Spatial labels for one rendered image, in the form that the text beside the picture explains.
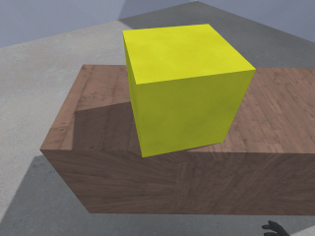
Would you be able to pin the robot right hand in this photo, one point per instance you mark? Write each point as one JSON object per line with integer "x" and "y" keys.
{"x": 275, "y": 227}

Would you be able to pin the pedestal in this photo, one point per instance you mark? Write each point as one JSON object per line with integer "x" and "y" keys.
{"x": 264, "y": 166}

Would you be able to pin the carton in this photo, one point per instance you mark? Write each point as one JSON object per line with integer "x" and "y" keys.
{"x": 186, "y": 84}

